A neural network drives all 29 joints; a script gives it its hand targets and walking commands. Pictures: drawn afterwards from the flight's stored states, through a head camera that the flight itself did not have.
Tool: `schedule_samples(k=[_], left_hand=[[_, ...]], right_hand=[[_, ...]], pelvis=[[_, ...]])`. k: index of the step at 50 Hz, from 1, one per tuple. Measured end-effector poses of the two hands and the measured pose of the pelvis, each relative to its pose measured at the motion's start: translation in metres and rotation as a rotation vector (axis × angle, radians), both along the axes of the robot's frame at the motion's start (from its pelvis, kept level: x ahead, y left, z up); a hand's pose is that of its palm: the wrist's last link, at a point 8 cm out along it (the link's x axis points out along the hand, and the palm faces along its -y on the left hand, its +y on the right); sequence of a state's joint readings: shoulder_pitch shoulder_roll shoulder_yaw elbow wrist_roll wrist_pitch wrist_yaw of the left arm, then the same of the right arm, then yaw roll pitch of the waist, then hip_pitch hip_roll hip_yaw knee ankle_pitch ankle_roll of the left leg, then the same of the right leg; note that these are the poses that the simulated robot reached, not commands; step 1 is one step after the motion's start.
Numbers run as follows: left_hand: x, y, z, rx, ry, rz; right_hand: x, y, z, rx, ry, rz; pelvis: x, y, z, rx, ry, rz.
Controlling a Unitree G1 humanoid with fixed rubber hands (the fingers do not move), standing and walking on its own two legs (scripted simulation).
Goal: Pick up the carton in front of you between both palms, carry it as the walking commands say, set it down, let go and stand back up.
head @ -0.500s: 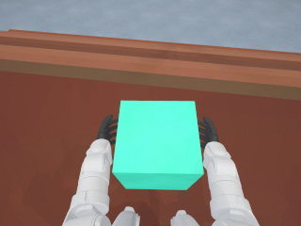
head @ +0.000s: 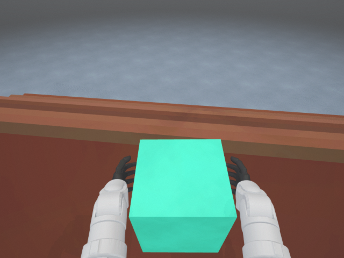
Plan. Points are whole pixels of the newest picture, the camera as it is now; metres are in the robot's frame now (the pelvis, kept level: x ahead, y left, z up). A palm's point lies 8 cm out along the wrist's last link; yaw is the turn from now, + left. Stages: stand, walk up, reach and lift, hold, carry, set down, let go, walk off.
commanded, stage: reach and lift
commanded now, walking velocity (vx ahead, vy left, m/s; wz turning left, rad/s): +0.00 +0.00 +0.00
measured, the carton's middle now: (180, 197) +0.30 +0.00 -0.04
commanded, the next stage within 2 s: hold in 0.86 s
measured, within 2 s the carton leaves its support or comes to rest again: neither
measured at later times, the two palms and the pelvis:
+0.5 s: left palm (118, 180) +0.30 +0.15 +0.04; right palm (241, 182) +0.30 -0.15 +0.04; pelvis +0.00 +0.00 +0.00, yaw +0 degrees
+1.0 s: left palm (117, 178) +0.29 +0.15 +0.06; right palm (245, 179) +0.30 -0.15 +0.06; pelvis +0.01 +0.00 +0.01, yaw +0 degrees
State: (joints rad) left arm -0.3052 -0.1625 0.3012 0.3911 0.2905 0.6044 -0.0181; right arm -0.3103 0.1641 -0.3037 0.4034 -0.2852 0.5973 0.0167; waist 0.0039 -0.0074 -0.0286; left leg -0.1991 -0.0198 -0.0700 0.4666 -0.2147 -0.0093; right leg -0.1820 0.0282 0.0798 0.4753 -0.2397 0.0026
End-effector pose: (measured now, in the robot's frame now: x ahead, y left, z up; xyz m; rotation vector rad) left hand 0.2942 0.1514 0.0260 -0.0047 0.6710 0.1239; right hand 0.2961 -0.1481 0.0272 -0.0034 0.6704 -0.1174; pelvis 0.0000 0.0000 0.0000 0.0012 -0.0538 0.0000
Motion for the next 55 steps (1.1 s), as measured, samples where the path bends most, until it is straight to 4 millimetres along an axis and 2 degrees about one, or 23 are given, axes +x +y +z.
schedule_samples(k=[12,35,44,51,55], left_hand=[[0.000,0.002,0.003,-0.010,-0.007,0.010],[0.007,0.002,0.013,0.029,-0.004,-0.015],[0.004,0.001,0.017,0.030,-0.008,-0.014],[-0.002,0.000,0.031,0.028,-0.039,-0.015],[-0.005,-0.001,0.031,0.023,-0.022,-0.014]], right_hand=[[0.000,0.002,0.003,0.010,-0.007,-0.006],[0.007,0.002,0.013,-0.027,-0.004,0.022],[0.005,0.001,0.017,-0.027,-0.008,0.023],[-0.001,0.000,0.031,-0.026,-0.039,0.018],[-0.006,-0.001,0.030,-0.019,-0.022,0.011]], pelvis=[[-0.009,0.002,0.000,-0.001,-0.029,0.000],[0.012,0.002,0.007,0.000,-0.041,0.001],[0.012,0.001,0.007,0.000,-0.049,0.004],[0.010,0.000,0.008,0.000,-0.065,0.005],[0.007,0.000,0.008,0.000,-0.081,0.003]])
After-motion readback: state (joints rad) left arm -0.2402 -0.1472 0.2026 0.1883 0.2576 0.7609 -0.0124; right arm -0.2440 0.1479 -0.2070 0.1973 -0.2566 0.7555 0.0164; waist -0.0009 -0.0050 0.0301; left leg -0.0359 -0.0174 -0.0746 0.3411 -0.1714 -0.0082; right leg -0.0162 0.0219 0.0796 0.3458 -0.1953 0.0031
